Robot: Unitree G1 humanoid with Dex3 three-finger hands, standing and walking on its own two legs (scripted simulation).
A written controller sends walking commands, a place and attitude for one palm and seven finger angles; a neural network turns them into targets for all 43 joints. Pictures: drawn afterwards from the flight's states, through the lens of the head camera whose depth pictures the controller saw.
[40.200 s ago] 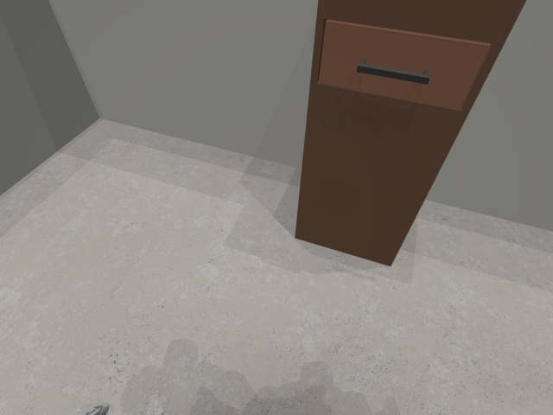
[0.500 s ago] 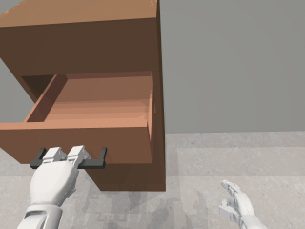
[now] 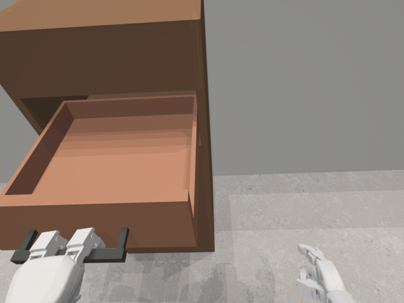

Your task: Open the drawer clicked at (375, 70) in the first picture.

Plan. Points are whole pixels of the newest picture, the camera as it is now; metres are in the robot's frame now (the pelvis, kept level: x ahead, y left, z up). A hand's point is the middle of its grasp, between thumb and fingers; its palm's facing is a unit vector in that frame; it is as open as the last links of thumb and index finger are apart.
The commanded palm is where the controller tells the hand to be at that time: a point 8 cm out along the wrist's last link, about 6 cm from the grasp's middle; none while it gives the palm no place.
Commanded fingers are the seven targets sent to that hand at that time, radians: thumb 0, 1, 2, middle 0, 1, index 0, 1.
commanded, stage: open the thumb to release the handle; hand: left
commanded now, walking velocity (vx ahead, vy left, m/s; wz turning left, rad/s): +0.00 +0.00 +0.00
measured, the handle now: (73, 245) +0.18 +0.24 +0.09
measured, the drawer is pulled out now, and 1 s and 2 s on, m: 0.28 0.28 0.27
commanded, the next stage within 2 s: lift the hand off the handle in 0.52 s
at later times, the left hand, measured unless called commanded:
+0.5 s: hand (64, 287) +0.12 +0.24 +0.07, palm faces +0.06 -0.11 -0.99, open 11.8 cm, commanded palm +0.10 +0.23 +0.13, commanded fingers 0.00 -0.50 0.30 -0.30 -1.20 -0.30 -1.20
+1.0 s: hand (67, 278) +0.13 +0.24 +0.07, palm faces +0.10 -0.10 -0.99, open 13.3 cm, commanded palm +0.11 +0.23 +0.13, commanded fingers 0.00 -0.50 0.30 -0.30 -1.20 -0.30 -1.20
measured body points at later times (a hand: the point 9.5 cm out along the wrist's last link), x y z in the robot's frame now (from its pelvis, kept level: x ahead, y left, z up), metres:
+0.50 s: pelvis -0.03 -0.01 +0.01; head -0.05 -0.04 +0.45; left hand +0.11 +0.24 +0.13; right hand +0.21 -0.18 -0.08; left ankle -0.03 +0.11 -0.73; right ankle -0.02 -0.11 -0.73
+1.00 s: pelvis -0.05 +0.00 +0.01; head -0.06 -0.04 +0.46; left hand +0.12 +0.24 +0.13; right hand +0.20 -0.16 -0.09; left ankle -0.03 +0.11 -0.73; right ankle -0.02 -0.11 -0.73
